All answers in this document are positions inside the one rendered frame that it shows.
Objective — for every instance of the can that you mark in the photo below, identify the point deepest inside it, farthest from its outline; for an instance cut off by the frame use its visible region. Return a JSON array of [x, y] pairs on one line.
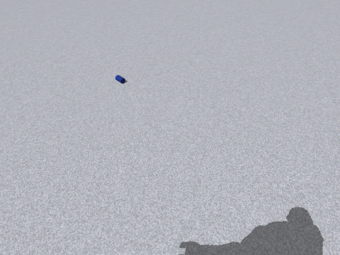
[[120, 79]]

